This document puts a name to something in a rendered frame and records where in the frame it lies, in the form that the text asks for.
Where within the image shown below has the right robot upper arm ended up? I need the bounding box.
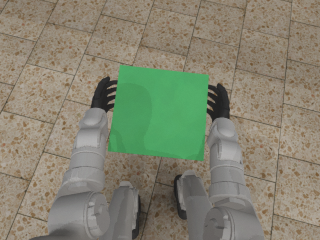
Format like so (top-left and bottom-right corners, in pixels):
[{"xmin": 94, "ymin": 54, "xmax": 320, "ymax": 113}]
[{"xmin": 202, "ymin": 205, "xmax": 265, "ymax": 240}]

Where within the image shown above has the robot right hand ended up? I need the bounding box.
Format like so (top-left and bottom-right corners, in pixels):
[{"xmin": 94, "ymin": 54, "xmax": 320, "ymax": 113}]
[{"xmin": 206, "ymin": 83, "xmax": 230, "ymax": 123}]

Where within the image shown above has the robot right thigh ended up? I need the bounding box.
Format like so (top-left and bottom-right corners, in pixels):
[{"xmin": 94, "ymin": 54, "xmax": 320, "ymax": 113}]
[{"xmin": 177, "ymin": 175, "xmax": 213, "ymax": 240}]

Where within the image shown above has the carton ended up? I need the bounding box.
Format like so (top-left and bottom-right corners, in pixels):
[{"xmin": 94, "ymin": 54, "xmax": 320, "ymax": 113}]
[{"xmin": 107, "ymin": 65, "xmax": 209, "ymax": 161}]

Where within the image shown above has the robot left hand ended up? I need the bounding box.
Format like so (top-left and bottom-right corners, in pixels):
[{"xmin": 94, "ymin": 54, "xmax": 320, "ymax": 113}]
[{"xmin": 90, "ymin": 76, "xmax": 118, "ymax": 113}]

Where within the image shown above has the robot right foot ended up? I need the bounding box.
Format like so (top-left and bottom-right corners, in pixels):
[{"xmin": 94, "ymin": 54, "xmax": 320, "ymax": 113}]
[{"xmin": 174, "ymin": 174, "xmax": 187, "ymax": 220}]

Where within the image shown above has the right robot forearm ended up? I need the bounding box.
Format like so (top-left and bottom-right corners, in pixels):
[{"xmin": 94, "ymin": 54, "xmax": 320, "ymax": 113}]
[{"xmin": 206, "ymin": 117, "xmax": 260, "ymax": 222}]

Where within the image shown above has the left robot upper arm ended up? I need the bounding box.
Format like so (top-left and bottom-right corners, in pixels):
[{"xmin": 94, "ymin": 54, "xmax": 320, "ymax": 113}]
[{"xmin": 29, "ymin": 190, "xmax": 110, "ymax": 240}]

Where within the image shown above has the left robot forearm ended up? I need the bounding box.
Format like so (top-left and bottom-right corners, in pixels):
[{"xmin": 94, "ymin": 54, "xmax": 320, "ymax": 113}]
[{"xmin": 47, "ymin": 107, "xmax": 109, "ymax": 233}]

